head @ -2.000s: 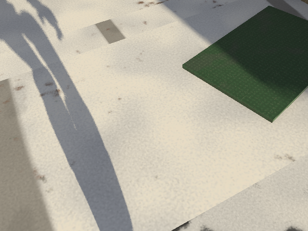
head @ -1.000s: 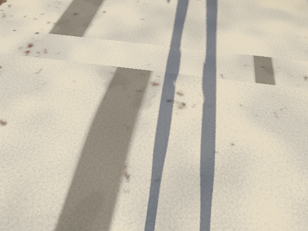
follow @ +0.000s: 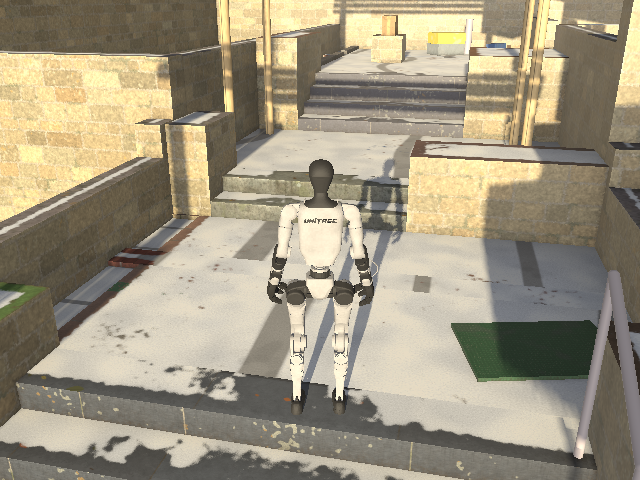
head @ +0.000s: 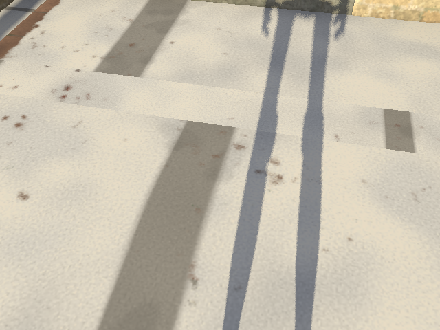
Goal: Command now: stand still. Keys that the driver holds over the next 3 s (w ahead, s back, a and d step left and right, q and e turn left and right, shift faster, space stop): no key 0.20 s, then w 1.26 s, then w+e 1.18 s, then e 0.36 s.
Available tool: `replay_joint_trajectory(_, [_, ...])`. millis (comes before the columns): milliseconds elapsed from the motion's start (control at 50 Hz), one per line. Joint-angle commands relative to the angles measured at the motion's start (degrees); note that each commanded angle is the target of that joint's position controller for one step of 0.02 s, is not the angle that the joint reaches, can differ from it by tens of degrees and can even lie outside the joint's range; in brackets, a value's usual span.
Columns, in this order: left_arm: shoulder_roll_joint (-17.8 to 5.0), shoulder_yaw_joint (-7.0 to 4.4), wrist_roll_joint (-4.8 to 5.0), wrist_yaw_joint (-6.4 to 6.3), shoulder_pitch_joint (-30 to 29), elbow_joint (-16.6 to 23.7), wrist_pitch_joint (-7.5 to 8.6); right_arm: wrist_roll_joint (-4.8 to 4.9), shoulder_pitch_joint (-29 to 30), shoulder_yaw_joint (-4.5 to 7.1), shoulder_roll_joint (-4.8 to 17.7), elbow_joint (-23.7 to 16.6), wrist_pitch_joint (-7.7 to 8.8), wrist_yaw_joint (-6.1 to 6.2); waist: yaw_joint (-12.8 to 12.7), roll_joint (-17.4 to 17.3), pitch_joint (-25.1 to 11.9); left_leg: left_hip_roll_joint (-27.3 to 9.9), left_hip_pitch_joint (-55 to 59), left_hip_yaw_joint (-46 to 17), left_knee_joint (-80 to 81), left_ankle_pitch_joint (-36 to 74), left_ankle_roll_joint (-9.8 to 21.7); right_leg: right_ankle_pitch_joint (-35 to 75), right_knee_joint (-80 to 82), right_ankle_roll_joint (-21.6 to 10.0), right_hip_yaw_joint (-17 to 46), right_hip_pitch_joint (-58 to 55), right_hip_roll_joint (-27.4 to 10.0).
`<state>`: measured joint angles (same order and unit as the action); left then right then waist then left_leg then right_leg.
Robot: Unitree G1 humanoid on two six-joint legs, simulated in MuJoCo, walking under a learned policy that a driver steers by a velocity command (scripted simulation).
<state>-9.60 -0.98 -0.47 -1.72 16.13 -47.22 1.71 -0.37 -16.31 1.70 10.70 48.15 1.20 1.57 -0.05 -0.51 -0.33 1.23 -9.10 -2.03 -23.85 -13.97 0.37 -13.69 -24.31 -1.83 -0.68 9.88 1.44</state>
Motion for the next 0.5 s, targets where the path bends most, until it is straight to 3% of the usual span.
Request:
replay_joint_trajectory(20, [-5.25,-1.08,0.03,-0.25,1.07,2.03,0.56,0.04,-1.52,0.99,5.03,-1.54,0.51,0.24,0.09,1.07,1.13,-4.27,-1.34,-3.76,3.61,9.21,1.70,9.74,4.70,-1.73,6.02,-0.27,-5.80])
replay_joint_trajectory(200, [-5.47,-0.70,0.09,-0.32,2.58,-1.45,0.29,0.09,-2.55,0.53,5.08,2.36,0.39,0.38,-0.09,0.91,2.29,-4.65,-1.22,-3.72,5.00,8.48,1.76,7.58,6.11,-1.90,6.20,-0.51,-5.73])
replay_joint_trajectory(240, [-7.37,-1.45,0.00,-0.25,4.17,-2.45,-0.16,-0.17,-3.34,0.89,5.80,3.08,0.18,0.29,-0.57,2.19,2.02,-2.08,-2.99,-1.85,2.24,-3.96,2.63,-8.47,6.94,-3.48,7.19,-0.39,-4.75])
replay_joint_trajectory(280, [-10.70,-2.89,-0.32,-0.10,7.52,-3.05,-1.15,-1.03,-1.61,1.31,6.48,1.79,-0.29,-0.26,-2.36,6.06,5.74,0.75,-13.26,0.60,-5.82,-17.24,3.33,-30.61,11.00,-7.71,15.32,0.58,-8.93])
replay_joint_trajectory(300, [-11.64,-3.33,-0.23,0.03,8.98,-3.29,-1.47,-1.25,-0.29,0.95,5.03,0.74,-0.26,-0.68,-3.01,8.40,7.80,1.37,-17.25,3.29,-10.80,-16.42,3.13,-37.36,14.93,-10.48,21.40,1.17,-13.38])
replay_joint_trajectory(320, [-11.57,-3.56,-0.13,0.28,9.48,-3.59,-1.40,-1.53,0.59,0.55,3.84,-0.17,0.14,-1.05,-3.13,9.79,9.66,-0.30,-18.16,4.34,-14.26,-12.73,3.12,-38.35,17.38,-12.67,25.92,3.25,-17.01])
replay_joint_trajectory(340, [-10.95,-3.54,-0.14,0.53,8.51,-3.52,-1.05,-1.36,0.64,0.66,4.15,-0.70,0.71,-1.42,-2.47,8.94,9.67,-1.79,-17.98,3.52,-16.35,-10.83,3.27,-35.27,18.48,-13.50,27.19,4.71,-18.34])
replay_joint_trajectory(380, [-11.34,-3.80,-0.38,0.95,4.64,-2.63,-0.20,-0.87,-2.26,1.13,5.18,-0.47,1.76,-2.29,0.03,6.43,6.80,-2.50,-13.80,2.90,-14.22,-11.37,3.90,-26.84,17.20,-12.68,23.01,5.49,-16.97])
replay_joint_trajectory(420, [-11.58,-3.96,0.53,1.27,-1.33,-1.50,0.13,-0.46,-10.14,1.14,3.69,2.06,2.33,-2.54,4.93,5.00,4.83,0.42,3.34,5.89,-3.23,-5.58,5.15,-24.38,12.01,-9.51,13.74,15.44,-11.15])
replay_joint_trajectory(440, [-10.63,-3.81,0.46,1.38,-3.35,-1.00,0.18,-0.57,-14.69,1.52,4.39,3.69,2.40,-2.14,6.90,2.65,4.85,1.11,11.85,4.57,1.17,-5.98,5.67,-24.29,5.75,-7.76,9.82,22.22,-7.74])
replay_joint_trajectory(460, [-6.92,-2.66,0.09,1.66,-5.45,0.31,0.56,-1.35,-19.77,2.18,7.45,4.34,2.72,-1.42,8.81,-6.68,3.69,-8.80,18.07,-10.19,10.08,-16.91,7.09,-20.05,-9.08,-5.34,2.93,29.36,-2.42])
replay_joint_trajectory(480, [-4.03,-1.66,-0.17,1.89,-6.71,2.57,0.68,-1.24,-21.02,3.58,12.72,3.50,2.54,-1.17,8.63,-16.55,3.89,-21.21,17.57,-32.46,20.49,-34.98,11.47,-16.81,-23.60,-3.39,-3.15,37.36,2.44])
replay_joint_trajectory(500, [-7.64,-2.33,-1.58,2.22,-5.93,2.68,0.87,-1.16,-17.58,3.37,11.00,3.13,2.30,-1.06,6.05,-10.23,7.77,-23.34,10.77,-36.52,21.52,-36.98,14.71,-13.22,-32.13,-3.88,1.29,37.79,-1.70])
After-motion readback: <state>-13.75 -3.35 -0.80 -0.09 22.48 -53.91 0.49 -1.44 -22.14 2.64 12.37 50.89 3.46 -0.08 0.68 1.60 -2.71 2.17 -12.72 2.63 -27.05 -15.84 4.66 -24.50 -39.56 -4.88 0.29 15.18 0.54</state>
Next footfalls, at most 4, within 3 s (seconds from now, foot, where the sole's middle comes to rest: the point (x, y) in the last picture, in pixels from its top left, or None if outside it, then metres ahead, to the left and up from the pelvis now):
0.92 right None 0.41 -0.09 -0.78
1.48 left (213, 275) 0.73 0.07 -0.78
2.02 right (266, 213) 0.99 -0.13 -0.78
2.56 left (261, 144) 1.36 -0.14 -0.78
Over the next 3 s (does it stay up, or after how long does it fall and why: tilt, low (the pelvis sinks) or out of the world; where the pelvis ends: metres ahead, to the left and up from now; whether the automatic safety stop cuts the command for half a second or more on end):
stays up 1.29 -0.23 -0.01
